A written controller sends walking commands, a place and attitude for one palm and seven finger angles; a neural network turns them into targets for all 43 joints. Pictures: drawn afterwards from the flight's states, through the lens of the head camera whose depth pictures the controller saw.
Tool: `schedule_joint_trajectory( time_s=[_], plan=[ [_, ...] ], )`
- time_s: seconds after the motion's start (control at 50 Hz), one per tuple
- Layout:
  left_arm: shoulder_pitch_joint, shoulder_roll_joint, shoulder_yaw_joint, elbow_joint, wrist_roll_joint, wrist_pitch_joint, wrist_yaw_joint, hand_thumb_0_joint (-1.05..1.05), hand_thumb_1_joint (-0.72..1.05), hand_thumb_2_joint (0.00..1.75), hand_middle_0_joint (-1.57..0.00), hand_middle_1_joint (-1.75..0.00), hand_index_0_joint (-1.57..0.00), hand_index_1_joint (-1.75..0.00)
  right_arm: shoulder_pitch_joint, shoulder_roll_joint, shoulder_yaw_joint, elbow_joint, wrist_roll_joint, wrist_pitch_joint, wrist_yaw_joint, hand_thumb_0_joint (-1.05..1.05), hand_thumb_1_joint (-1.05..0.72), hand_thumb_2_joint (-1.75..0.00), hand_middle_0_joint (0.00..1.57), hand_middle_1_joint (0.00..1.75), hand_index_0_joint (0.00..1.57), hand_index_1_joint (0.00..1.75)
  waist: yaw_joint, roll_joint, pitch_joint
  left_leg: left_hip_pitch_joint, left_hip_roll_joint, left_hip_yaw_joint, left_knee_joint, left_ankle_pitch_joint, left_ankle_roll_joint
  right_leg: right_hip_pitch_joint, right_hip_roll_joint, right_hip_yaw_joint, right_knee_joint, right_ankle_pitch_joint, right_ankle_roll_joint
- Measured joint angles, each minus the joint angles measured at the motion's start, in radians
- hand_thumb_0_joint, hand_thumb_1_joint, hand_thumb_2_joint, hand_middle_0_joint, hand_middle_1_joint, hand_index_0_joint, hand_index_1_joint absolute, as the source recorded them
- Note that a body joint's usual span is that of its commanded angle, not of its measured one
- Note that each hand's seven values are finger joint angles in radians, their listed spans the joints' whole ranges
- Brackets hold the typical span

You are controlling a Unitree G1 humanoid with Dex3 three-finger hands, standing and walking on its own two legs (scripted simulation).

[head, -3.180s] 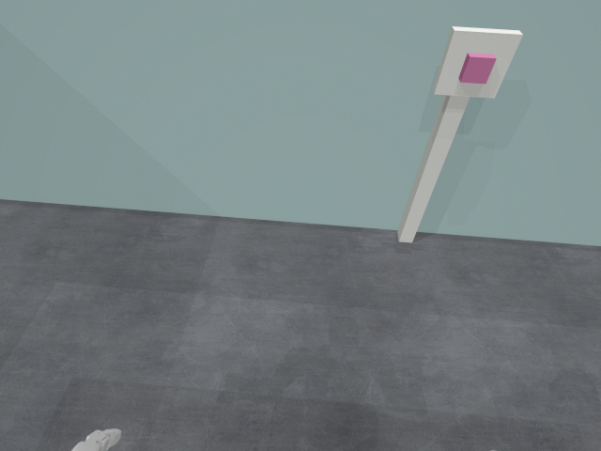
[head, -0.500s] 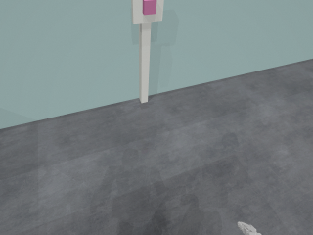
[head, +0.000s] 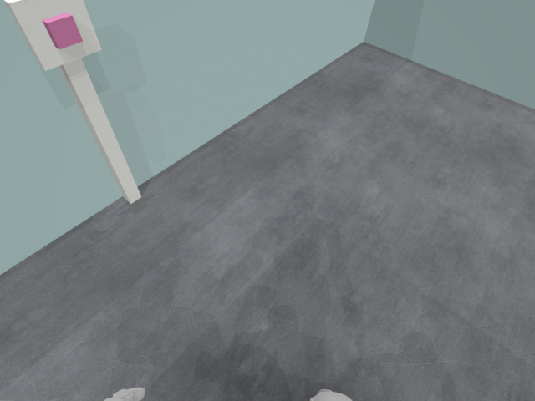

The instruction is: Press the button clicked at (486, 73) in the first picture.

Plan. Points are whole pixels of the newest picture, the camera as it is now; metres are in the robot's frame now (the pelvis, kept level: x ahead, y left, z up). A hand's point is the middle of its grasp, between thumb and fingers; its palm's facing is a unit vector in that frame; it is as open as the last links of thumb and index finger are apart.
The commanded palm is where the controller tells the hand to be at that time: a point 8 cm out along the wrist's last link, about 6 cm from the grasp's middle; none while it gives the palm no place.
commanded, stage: walk to a spot facing it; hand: left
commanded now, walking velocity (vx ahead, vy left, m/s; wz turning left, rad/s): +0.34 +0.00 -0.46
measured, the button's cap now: (62, 30) +1.03 +0.57 +0.03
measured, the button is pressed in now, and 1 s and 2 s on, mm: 0 0 0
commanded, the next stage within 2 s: turn to face it in 1.24 s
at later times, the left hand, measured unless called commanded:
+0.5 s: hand (190, 389) +0.17 +0.13 -0.18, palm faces -0.09 -0.97 -0.21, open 7.3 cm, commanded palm none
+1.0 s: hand (212, 225) +0.51 +0.12 -0.17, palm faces -0.24 -0.96 -0.15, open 7.3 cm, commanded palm none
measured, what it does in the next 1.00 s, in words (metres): walks ahead, turning right: right foot, then left foot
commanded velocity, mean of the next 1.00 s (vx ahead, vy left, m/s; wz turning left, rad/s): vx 0.37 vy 0.00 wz -0.26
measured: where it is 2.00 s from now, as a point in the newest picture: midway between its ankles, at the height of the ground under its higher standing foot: (309, 267)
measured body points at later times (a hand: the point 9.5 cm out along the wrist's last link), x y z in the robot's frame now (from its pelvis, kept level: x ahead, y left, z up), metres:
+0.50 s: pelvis +0.20 -0.06 -0.01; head +0.21 -0.05 +0.44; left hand +0.18 +0.18 -0.16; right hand +0.27 -0.30 -0.15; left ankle +0.35 +0.05 -0.70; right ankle +0.06 -0.13 -0.74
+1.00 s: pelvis +0.41 -0.03 +0.00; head +0.41 -0.02 +0.45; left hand +0.53 +0.17 -0.16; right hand +0.30 -0.23 -0.15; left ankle +0.39 +0.02 -0.74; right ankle +0.44 -0.21 -0.65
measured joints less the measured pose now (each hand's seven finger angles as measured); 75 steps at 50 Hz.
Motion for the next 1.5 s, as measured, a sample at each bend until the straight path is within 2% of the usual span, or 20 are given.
schedule_joint_trajectory(
  time_s=[0.06,0.1,0.12,0.16,0.22,0.34,0.44,0.58,0.6,0.64,0.68,0.74,0.9,1.06,1.22,1.28,1.34,1.38,1.42,1.5],
  plan=[
    [-0.04,-0.013,-0.007,-0.016,-0.001,-0.019,0.003,0.01,0.91,0.9,-0.2,-0.29,-0.2,-0.3,0.031,-0.017,-0.008,0.024,-0.003,0.004,0.006,0.01,-0.9,-0.9,0.2,0.3,0.21,0.3,-0.019,0.018,0.006,0.019,0.029,0.034,0.04,-0.046,-0.035,0.05,0.019,-0.033,-0.13,-0.016,-0.026],
    [-0.063,-0.016,-0.015,-0.029,-0.001,-0.049,0.006,0.01,0.91,0.9,-0.2,-0.29,-0.2,-0.3,0.056,-0.023,-0.009,0.036,0.002,0.008,0.012,0.01,-0.9,-0.9,0.2,0.3,0.2,0.3,-0.021,0.034,0.009,0.0,0.071,0.036,0.151,-0.106,-0.054,0.106,0.045,-0.056,-0.231,0.056,-0.063],
    [-0.074,-0.02,-0.019,-0.03,-0.003,-0.07,0.012,0.01,0.91,0.9,-0.2,-0.29,-0.2,-0.3,0.056,-0.023,-0.007,0.045,0.007,0.017,0.016,0.01,-0.9,-0.9,0.2,0.3,0.2,0.3,-0.019,0.043,0.017,-0.043,0.087,-0.007,0.28,-0.15,-0.054,0.105,0.057,-0.061,-0.203,0.067,-0.081],
    [-0.066,-0.024,-0.027,-0.031,-0.017,-0.098,0.028,0.01,0.91,0.9,-0.2,-0.29,-0.2,-0.3,0.035,-0.018,-0.001,0.06,0.011,0.042,0.02,0.01,-0.9,-0.9,0.2,0.3,0.2,0.3,-0.01,0.037,0.016,-0.158,0.061,-0.126,0.565,-0.182,-0.042,0.126,0.068,-0.055,-0.169,0.017,-0.101],
    [-0.006,-0.03,-0.032,-0.008,-0.027,-0.113,0.046,0.0,0.91,0.9,-0.2,-0.29,-0.2,-0.3,-0.024,-0.006,-0.003,0.052,0.009,0.048,0.023,0.02,-0.91,-0.9,0.2,0.3,0.2,0.3,0.012,0.021,-0.007,-0.301,0.032,-0.201,0.774,-0.074,-0.035,0.213,0.088,-0.026,-0.25,0.009,-0.101],
    [0.126,-0.042,-0.037,0.077,-0.021,-0.128,0.065,0.0,0.93,0.9,-0.2,-0.29,-0.21,-0.3,-0.171,0.011,-0.009,-0.033,0.003,0.022,0.032,0.01,-0.91,-0.9,0.19,0.3,0.2,0.3,0.031,0.034,-0.025,-0.507,0.037,-0.252,0.703,0.102,-0.053,0.368,0.126,0.014,-0.432,0.042,-0.112],
    [0.222,-0.051,-0.044,0.134,-0.018,-0.139,0.075,0.0,0.93,0.9,-0.2,-0.29,-0.21,-0.3,-0.261,0.021,-0.004,-0.061,0.006,0.019,0.046,0.01,-0.91,-0.9,0.19,0.3,0.2,0.3,0.068,0.043,-0.019,-0.565,0.029,-0.242,0.559,0.194,-0.046,0.464,0.147,0.032,-0.495,0.011,-0.103],
    [0.332,-0.059,-0.05,0.2,-0.013,-0.134,0.087,0.01,0.91,0.9,-0.2,-0.29,-0.2,-0.3,-0.331,0.042,0.013,-0.07,0.009,-0.001,0.054,0.01,-0.91,-0.9,0.19,0.3,0.2,0.3,0.123,-0.001,0.007,-0.424,-0.041,-0.192,0.25,0.174,0.016,0.559,0.127,0.059,-0.443,-0.124,-0.063],
    [0.345,-0.061,-0.048,0.212,-0.016,-0.131,0.085,0.01,0.91,0.9,-0.2,-0.29,-0.2,-0.3,-0.332,0.045,0.016,-0.072,0.006,-0.015,0.05,0.01,-0.91,-0.9,0.2,0.3,0.2,0.3,0.118,-0.011,0.011,-0.388,-0.056,-0.185,0.219,0.179,0.036,0.537,0.117,0.062,-0.352,-0.162,-0.06],
    [0.332,-0.063,-0.045,0.228,-0.026,-0.115,0.079,0.01,0.91,0.9,-0.2,-0.29,-0.2,-0.3,-0.33,0.051,0.02,-0.073,0.001,-0.036,0.039,0.01,-0.91,-0.9,0.2,0.3,0.2,0.3,0.115,-0.03,0.032,-0.374,-0.067,-0.163,0.282,0.121,0.086,0.404,0.1,0.079,-0.001,-0.169,-0.073],
    [0.312,-0.065,-0.043,0.228,-0.028,-0.105,0.075,0.01,0.91,0.9,-0.2,-0.29,-0.2,-0.3,-0.31,0.054,0.023,-0.06,0.007,-0.04,0.029,0.01,-0.91,-0.9,0.2,0.3,0.2,0.3,0.115,-0.033,0.039,-0.318,-0.068,-0.137,0.276,0.077,0.108,0.259,0.095,0.095,0.304,-0.129,-0.082],
    [0.258,-0.058,-0.03,0.208,-0.017,-0.095,0.064,0.01,0.91,0.9,-0.2,-0.29,-0.2,-0.3,-0.25,0.067,0.021,-0.027,0.012,-0.043,0.013,0.01,-0.91,-0.9,0.2,0.3,0.2,0.3,0.104,-0.039,0.031,-0.216,-0.085,-0.114,0.18,0.084,0.106,0.083,0.054,0.077,0.456,-0.009,-0.076],
    [0.143,-0.054,0.001,0.119,-0.003,-0.068,0.057,0.01,0.91,0.9,-0.2,-0.29,-0.2,-0.3,-0.081,0.064,0.002,0.067,0.02,-0.038,-0.002,0.0,-0.93,-0.9,0.2,0.3,0.2,0.3,0.088,-0.038,-0.029,-0.046,-0.126,-0.064,-0.011,0.083,0.11,-0.181,-0.012,0.087,0.39,0.211,-0.039],
    [0.073,-0.052,0.007,0.109,-0.001,-0.043,0.045,0.01,0.91,0.9,-0.2,-0.29,-0.2,-0.3,0.026,0.107,0.012,0.1,0.014,-0.052,-0.009,0.01,-0.91,-0.9,0.2,0.3,0.2,0.3,0.04,-0.025,-0.026,0.079,-0.122,-0.006,-0.087,0.02,0.082,-0.178,-0.034,0.028,0.174,0.234,-0.024],
    [-0.037,-0.069,-0.009,0.076,-0.003,-0.054,0.037,0.01,0.91,0.9,-0.2,-0.29,-0.2,-0.3,0.093,0.126,0.022,0.126,0.0,-0.041,-0.006,0.01,-0.91,-0.9,0.2,0.3,0.2,0.3,-0.012,0.011,0.031,0.171,-0.059,0.06,-0.046,-0.109,0.011,-0.069,0.025,-0.072,-0.101,0.109,-0.083],
    [-0.053,-0.064,-0.017,0.052,0.001,-0.096,0.038,0.01,0.91,0.9,-0.2,-0.29,-0.2,-0.3,0.118,0.133,0.021,0.142,0.011,-0.023,0.003,0.01,-0.9,-0.9,0.2,0.3,0.21,0.3,0.0,0.005,0.036,0.128,0.002,0.069,0.184,-0.175,-0.014,0.034,0.066,-0.106,-0.229,0.165,-0.131],
    [-0.043,-0.063,-0.018,0.049,-0.015,-0.129,0.055,0.01,0.91,0.9,-0.2,-0.29,-0.2,-0.3,0.069,0.124,0.016,0.139,0.028,0.004,0.007,0.01,-0.9,-0.9,0.2,0.3,0.21,0.3,0.02,-0.004,0.049,-0.09,0.006,-0.115,0.71,-0.185,-0.018,0.061,0.086,-0.093,-0.159,0.096,-0.154],
    [-0.017,-0.065,-0.023,0.061,-0.023,-0.129,0.067,0.0,0.91,0.9,-0.2,-0.29,-0.2,-0.3,0.016,0.108,0.007,0.116,0.027,0.012,0.003,0.01,-0.9,-0.9,0.2,0.3,0.21,0.3,0.025,-0.004,0.042,-0.221,0.0,-0.19,0.878,-0.121,-0.016,0.121,0.099,-0.085,-0.201,0.067,-0.148],
    [0.012,-0.065,-0.013,0.075,-0.032,-0.136,0.087,-0.01,0.93,0.9,-0.2,-0.29,-0.21,-0.3,-0.046,0.09,0.002,0.081,0.02,0.016,-0.002,0.01,-0.91,-0.9,0.2,0.3,0.2,0.3,0.027,0.004,0.027,-0.33,0.009,-0.23,0.885,-0.065,-0.017,0.176,0.109,-0.079,-0.266,0.082,-0.128],
    [0.043,-0.046,-0.025,0.105,-0.022,-0.133,0.097,-0.02,0.95,0.9,-0.2,-0.29,-0.21,-0.3,-0.145,0.063,-0.002,0.009,0.018,0.015,-0.005,0.01,-0.91,-0.9,0.19,0.3,0.2,0.3,0.013,0.029,0.004,-0.461,0.022,-0.264,0.706,0.022,-0.028,0.257,0.108,-0.096,-0.352,0.083,-0.125]
  ],
)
